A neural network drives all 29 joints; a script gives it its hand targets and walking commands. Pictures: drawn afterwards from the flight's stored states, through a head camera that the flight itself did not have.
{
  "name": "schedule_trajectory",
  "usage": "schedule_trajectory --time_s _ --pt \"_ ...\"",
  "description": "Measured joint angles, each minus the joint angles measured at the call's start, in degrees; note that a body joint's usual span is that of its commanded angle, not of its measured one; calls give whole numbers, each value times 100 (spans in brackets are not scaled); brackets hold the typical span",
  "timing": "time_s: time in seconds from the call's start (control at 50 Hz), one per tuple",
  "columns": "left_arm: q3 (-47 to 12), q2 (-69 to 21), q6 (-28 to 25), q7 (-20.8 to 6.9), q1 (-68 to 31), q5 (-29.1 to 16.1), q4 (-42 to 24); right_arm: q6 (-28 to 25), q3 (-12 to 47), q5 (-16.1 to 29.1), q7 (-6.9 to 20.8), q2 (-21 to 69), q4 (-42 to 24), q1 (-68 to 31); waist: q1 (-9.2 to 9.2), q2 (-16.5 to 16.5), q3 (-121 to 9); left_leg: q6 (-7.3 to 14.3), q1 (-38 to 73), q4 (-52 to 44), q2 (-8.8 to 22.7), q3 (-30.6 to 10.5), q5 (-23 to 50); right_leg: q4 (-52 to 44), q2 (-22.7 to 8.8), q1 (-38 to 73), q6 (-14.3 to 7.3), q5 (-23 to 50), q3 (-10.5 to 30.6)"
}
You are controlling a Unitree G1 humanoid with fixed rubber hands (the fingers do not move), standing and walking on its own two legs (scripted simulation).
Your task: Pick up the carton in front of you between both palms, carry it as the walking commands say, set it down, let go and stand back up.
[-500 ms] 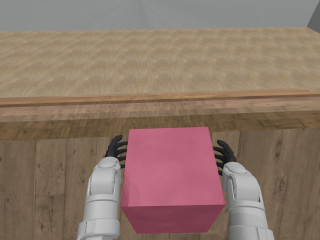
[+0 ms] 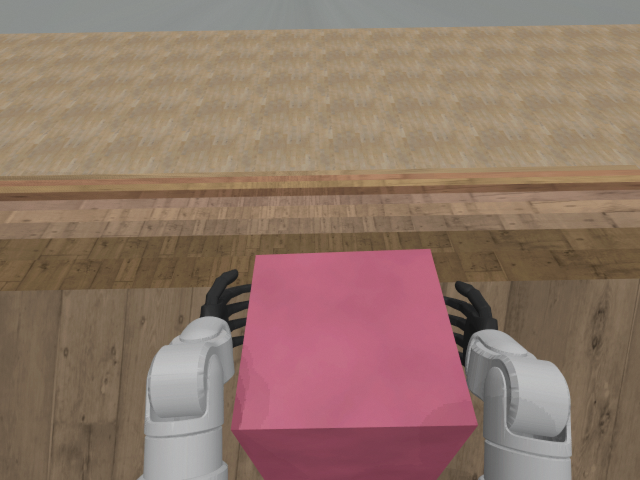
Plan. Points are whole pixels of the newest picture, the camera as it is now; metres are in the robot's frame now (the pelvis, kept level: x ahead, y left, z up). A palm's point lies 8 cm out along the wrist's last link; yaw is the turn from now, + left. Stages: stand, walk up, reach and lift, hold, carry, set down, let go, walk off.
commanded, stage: carry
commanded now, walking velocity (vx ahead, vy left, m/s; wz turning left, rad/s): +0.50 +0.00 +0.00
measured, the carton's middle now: (346, 376) +0.25 -0.01 +0.01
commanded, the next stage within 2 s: none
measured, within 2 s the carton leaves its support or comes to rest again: neither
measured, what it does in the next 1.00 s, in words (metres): walks ahead: left foot, then right foot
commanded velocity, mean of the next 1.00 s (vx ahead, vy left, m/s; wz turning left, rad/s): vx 0.50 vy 0.00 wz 0.00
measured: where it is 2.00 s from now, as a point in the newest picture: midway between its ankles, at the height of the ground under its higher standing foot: (331, 248)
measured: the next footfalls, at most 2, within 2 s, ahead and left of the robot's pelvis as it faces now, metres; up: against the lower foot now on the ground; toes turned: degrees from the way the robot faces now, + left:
left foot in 0.28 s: +0.36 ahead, +0.13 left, +0.00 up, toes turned +12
right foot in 0.76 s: +0.68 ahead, -0.07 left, +0.00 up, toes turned -11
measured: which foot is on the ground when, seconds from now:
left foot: up 0.00-0.26, down 0.28-0.76, up 0.78-1.00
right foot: down 0.00-0.28, up 0.30-0.74, down 0.76-1.00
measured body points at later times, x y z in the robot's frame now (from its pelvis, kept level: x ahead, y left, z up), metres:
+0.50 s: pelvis +0.32 +0.06 +0.01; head +0.35 +0.07 +0.46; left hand +0.62 +0.18 +0.06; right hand +0.58 -0.12 +0.06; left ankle +0.32 +0.12 -0.74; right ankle +0.29 -0.07 -0.66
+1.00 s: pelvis +0.64 +0.00 -0.01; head +0.69 -0.02 +0.44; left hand +1.01 +0.16 +0.10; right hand +1.01 -0.14 +0.09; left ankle +0.65 +0.14 -0.64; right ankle +0.64 -0.06 -0.74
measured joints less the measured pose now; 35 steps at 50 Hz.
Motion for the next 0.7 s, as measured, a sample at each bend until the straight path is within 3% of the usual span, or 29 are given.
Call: schedule_trajectory --time_s 0.06,0.14,0.26,0.3,0.34,0.38,0.42,0.54,0.62,0.7 --pt "82 2 105 22 6 -22 -146 61 39 4 -2 12 23 -107 97 -81 47 -60 -604 -400 114 127 524 -519 -1 503 75 14 55" --pt "180 -7 92 23 -66 -53 -179 34 60 -28 0 25 41 -209 180 -136 50 -141 -912 -1757 163 249 1135 -976 -70 1146 207 -150 121" --pt "166 -12 57 8 -94 -65 -216 -25 91 -55 19 17 -72 -133 201 -185 73 -13 -520 -3129 14 776 1713 -761 -276 1990 579 -1020 195" --pt "216 9 28 -6 -107 -54 -240 -109 131 -65 34 26 14 -187 133 -321 121 271 -315 -3043 -112 982 1827 240 -544 1844 638 -1563 316" --pt "307 48 -7 -13 -113 -59 -159 -207 181 -92 38 40 259 -286 37 -358 237 432 -264 -2691 -127 1071 1416 2174 -536 1027 580 -1426 749" --pt "350 25 -26 -17 -85 -47 -96 -240 195 -99 39 40 366 -279 -16 -276 370 417 -10 -2858 -111 1107 1201 3650 -364 124 423 -1241 959" --pt "308 -16 -72 -8 -41 -10 -91 -281 195 -77 34 29 322 -180 -64 -214 471 352 317 -3214 -129 1120 1193 4128 -314 -596 303 -894 938" --pt "80 12 -278 -28 74 5 -201 -457 183 -17 34 4 49 43 -181 -89 498 267 1319 -4061 -176 1006 995 2879 -391 -1715 271 -105 771" --pt "74 14 -283 -29 78 12 -387 -457 188 10 33 7 -72 -23 -145 -97 411 113 1960 -4227 -194 945 596 1690 -406 -1870 234 461 638" --pt "241 9 -187 -28 -194 -11 -477 -340 120 10 12 27 -83 -388 -158 -72 349 -97 2531 -4043 -180 856 -34 933 -278 -1693 37 853 413"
